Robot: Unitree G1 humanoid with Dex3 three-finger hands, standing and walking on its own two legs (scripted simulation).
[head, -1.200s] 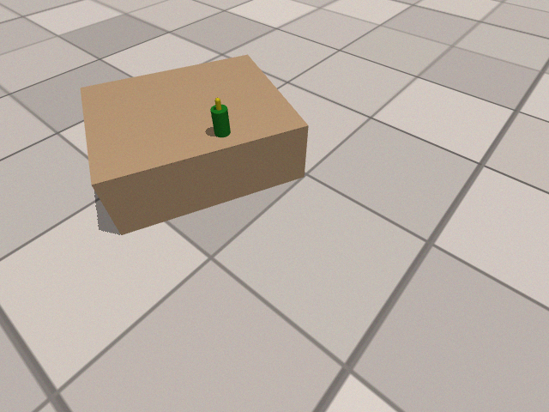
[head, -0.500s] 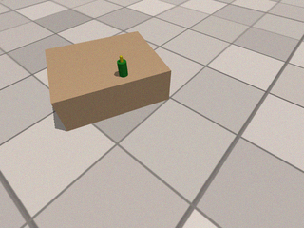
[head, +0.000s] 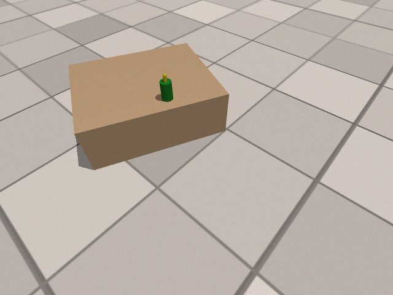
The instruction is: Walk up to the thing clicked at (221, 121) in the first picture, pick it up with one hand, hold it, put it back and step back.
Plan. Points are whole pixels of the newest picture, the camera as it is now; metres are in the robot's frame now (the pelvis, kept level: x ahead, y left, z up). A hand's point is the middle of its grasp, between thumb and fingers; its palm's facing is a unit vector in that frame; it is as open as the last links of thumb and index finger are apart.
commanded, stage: walk up
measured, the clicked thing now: (166, 86) +1.30 +0.21 -0.36
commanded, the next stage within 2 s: none
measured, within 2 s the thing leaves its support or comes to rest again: neither
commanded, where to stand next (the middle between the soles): +0.64 +0.31 m, yaw +10 degrees
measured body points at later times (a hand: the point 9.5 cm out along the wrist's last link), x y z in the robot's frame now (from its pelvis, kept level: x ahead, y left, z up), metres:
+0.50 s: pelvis +0.14 +0.14 -0.01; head +0.16 +0.15 +0.44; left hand +0.18 +0.47 -0.13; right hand +0.21 -0.17 -0.12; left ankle +0.15 +0.25 -0.74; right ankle +0.17 +0.00 -0.69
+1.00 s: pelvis +0.34 +0.17 -0.01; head +0.36 +0.15 +0.44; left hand +0.28 +0.50 -0.09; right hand +0.50 -0.12 -0.13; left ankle +0.38 +0.36 -0.69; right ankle +0.36 +0.05 -0.74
